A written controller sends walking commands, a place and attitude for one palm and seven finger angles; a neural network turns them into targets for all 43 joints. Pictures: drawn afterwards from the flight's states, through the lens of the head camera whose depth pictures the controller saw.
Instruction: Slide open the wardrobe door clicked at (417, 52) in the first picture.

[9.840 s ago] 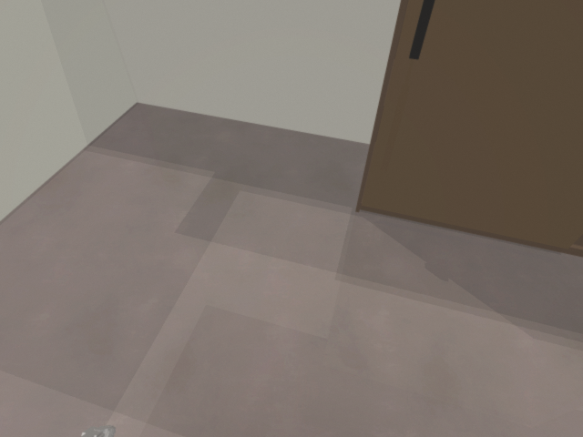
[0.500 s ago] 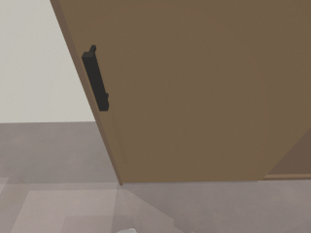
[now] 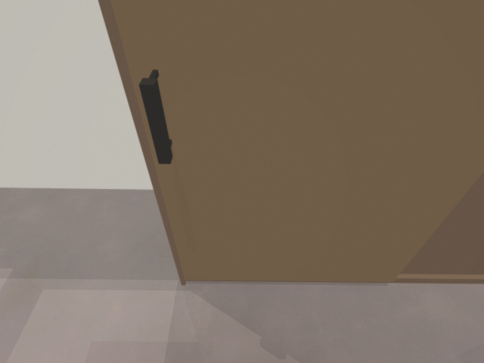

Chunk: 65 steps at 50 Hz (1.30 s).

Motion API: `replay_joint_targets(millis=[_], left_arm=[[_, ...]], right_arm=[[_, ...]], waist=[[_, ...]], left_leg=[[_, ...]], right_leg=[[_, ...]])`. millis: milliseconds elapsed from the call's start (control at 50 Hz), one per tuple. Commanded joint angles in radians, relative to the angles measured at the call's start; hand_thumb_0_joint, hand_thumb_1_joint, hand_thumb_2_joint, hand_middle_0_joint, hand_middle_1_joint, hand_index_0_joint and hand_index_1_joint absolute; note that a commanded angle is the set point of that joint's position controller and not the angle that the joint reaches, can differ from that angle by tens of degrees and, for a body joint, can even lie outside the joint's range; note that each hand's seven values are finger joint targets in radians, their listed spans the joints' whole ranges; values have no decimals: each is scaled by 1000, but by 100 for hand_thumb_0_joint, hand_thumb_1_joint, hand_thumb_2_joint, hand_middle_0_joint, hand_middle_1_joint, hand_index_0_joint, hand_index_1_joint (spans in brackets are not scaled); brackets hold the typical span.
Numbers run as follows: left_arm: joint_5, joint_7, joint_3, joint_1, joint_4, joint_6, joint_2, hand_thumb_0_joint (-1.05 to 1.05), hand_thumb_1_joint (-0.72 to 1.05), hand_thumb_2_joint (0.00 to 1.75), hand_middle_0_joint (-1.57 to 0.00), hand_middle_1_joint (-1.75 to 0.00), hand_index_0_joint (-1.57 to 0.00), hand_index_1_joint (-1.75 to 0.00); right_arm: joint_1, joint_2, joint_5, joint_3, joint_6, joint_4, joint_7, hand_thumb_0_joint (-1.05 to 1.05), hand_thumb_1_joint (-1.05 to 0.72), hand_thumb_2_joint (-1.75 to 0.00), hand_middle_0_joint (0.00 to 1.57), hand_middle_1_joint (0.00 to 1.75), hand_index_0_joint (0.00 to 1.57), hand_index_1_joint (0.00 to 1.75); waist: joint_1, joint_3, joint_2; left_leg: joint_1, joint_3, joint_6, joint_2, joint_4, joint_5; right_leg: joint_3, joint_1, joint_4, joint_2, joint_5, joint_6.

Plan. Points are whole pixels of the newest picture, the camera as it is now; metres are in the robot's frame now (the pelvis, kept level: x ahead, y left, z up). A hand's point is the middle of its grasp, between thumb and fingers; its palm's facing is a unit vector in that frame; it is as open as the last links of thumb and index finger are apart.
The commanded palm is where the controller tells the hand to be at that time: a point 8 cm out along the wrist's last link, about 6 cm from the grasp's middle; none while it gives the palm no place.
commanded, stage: come to a stop and stand still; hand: left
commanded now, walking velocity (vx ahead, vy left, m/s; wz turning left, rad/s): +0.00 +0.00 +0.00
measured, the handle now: (160, 118) +0.57 +0.21 +0.12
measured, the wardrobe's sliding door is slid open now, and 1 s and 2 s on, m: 0.00 0.00 0.00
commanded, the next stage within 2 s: look again from close up in 0.48 s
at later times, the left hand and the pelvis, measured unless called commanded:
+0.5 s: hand out of the picture -0.05 +0.17 -0.17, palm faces +0.09 -0.98 -0.17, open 7.4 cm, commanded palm none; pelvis -0.03 +0.01 +0.00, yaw +1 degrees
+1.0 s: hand out of the picture -0.01 +0.19 -0.16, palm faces +0.02 -0.98 -0.20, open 7.4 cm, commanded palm none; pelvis -0.01 +0.02 +0.01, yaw +0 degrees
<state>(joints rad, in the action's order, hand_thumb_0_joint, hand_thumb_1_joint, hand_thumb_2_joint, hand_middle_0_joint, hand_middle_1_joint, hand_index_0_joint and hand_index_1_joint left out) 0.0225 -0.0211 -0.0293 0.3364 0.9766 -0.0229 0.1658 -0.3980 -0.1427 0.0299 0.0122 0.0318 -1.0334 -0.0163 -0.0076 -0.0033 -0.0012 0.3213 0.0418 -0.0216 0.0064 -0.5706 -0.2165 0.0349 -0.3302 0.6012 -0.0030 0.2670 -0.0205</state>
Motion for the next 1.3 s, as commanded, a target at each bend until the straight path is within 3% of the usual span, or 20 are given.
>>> replay_joint_targets(millis=[0,20,60,120,160,200,240,260,300,320,340,360,380,440,480,520,560,700,860,1280], left_arm=[[-1,-9,-13,60,-20,30,109,0,90,90,-20,-30,-20,-30],[-4,-10,-19,39,-22,35,121,0,90,90,-20,-30,-20,-30],[-5,-15,-28,-30,-35,36,141,0,90,90,-20,-30,-20,-30],[-3,-15,-36,-69,-36,25,147,0,90,90,-20,-30,-20,-30],[-2,-13,-32,-54,-29,16,129,0,90,90,-20,-30,-20,-30],[-5,-9,-28,15,-12,8,86,0,90,90,-20,-30,-20,-30],[2,-4,-21,155,31,-4,26,0,90,90,-20,-30,-20,-30],[3,-3,-18,197,42,-3,10,0,90,90,-20,-30,-20,-30],[3,-3,-9,214,45,14,-3,0,90,90,-20,-30,-20,-30],[5,-6,-7,226,47,23,14,0,90,90,-20,-30,-20,-30],[8,-12,-6,194,43,32,52,0,90,90,-20,-30,-20,-30],[8,-10,-15,128,20,29,110,0,90,90,-20,-30,-20,-30],[2,-14,-18,19,-13,42,130,0,90,90,-20,-30,-20,-30],[5,-19,-28,-111,-47,50,157,0,90,90,-20,-30,-20,-30],[2,-16,-17,-34,-16,43,118,0,90,90,-20,-30,-20,-30],[-10,-10,-5,44,11,43,78,0,90,90,-20,-30,-20,-30],[-6,-8,1,46,34,42,77,0,90,90,-20,-30,-20,-30],[-5,-5,14,35,60,40,79,0,90,90,-20,-30,-20,-30],[-9,-11,18,11,73,54,90,0,90,90,-20,-30,-20,-30],[-12,-15,20,-17,87,61,122,0,90,90,-20,-30,-20,-30]], right_arm=[[25,-96,-5,28,-21,73,0,0,-90,-90,20,30,20,30],[-10,-81,-4,26,-17,59,1,0,-90,-90,20,30,20,30],[-72,-67,-6,28,-13,25,-1,0,-90,-90,20,30,20,30],[-108,-68,-7,31,-16,5,2,0,-90,-90,20,30,20,30],[-90,-87,-1,34,-19,15,0,0,-90,-90,20,30,20,30],[-12,-128,8,39,-25,40,-6,0,-90,-90,20,30,20,30],[142,-168,-3,46,-28,83,-12,0,-90,-90,20,30,20,30],[195,-166,-3,44,-30,98,-12,0,-90,-90,20,30,20,30],[175,-162,3,41,-27,95,-11,0,-90,-90,20,30,20,30],[143,-142,0,40,-20,87,-9,0,-90,-90,20,30,20,30],[113,-89,-13,33,-13,83,-5,0,-90,-90,20,30,20,30],[82,-63,-12,32,-6,89,1,0,-90,-90,20,30,20,30],[63,-72,-10,38,-1,63,2,0,-90,-90,20,30,20,30],[-1,-105,-15,47,-11,29,9,0,-90,-90,20,30,20,30],[-14,-65,-18,25,-33,23,4,0,-90,-90,20,30,20,30],[19,-96,-10,16,-56,29,-11,0,-90,-90,20,30,20,30],[69,-120,-12,17,-67,34,-13,0,-90,-90,20,30,20,30],[75,-127,-14,13,-64,13,-13,0,-90,-90,20,30,20,30],[59,-111,-19,4,-67,-22,-13,0,-90,-90,20,30,20,30],[90,-132,-19,-3,-70,-55,-18,0,-90,-90,20,30,20,30]], waist=[[8,-106,106],[-16,-84,150],[-56,-34,169],[-65,-70,130],[-55,-123,3],[-9,-145,-163],[83,-69,-240],[103,-59,-215],[90,-96,-118],[79,-127,-7],[43,-138,127],[-3,-115,187],[-27,-98,200],[-68,-123,157],[-41,-106,76],[7,-100,-77],[29,-55,-125],[26,-66,-34],[12,-38,29],[8,-38,4]], left_leg=[[132,-89,-11,23,99,-293],[41,-46,0,0,5,-195],[-114,-20,5,-14,-101,-134],[-168,-22,0,-10,-40,-158],[-81,-108,-18,29,87,-272],[159,-249,-52,127,312,-482],[385,-330,-106,209,425,-508],[392,-308,-112,209,424,-471],[324,-257,-83,170,342,-447],[277,-205,-45,102,237,-409],[231,-124,-2,20,86,-281],[97,-40,26,-27,-71,-156],[-5,-54,22,-6,-197,-128],[-85,-48,9,8,-201,-115],[-143,-45,3,10,99,-85],[-85,-171,-33,104,246,-76],[23,-212,-44,137,304,-119],[23,-192,-30,114,335,-200],[-64,-128,-19,90,259,0],[-151,-96,-10,96,230,141]], right_leg=[[-235,-42,-297,-122,405,-51],[-286,-108,-362,-171,451,-72],[-270,-212,-407,-198,449,-80],[-186,-293,-365,-153,438,-50],[-140,-291,-274,-96,425,-27],[-31,-98,-60,10,268,12],[15,159,285,38,105,15],[19,177,301,29,118,11],[12,186,41,10,157,-2],[-65,155,-175,-10,216,-14],[-280,54,-327,-133,369,-69],[-382,-87,-435,-249,461,-114],[-434,-224,-507,-280,573,-129],[-273,-268,-440,-197,398,-107],[-220,-170,-313,-140,281,-75],[-150,-61,-215,-51,90,-24],[-92,105,-178,-53,-20,-6],[-89,142,-208,-69,-32,-4],[-122,135,-238,-95,-92,-14],[-132,147,-237,-99,-212,-17]])
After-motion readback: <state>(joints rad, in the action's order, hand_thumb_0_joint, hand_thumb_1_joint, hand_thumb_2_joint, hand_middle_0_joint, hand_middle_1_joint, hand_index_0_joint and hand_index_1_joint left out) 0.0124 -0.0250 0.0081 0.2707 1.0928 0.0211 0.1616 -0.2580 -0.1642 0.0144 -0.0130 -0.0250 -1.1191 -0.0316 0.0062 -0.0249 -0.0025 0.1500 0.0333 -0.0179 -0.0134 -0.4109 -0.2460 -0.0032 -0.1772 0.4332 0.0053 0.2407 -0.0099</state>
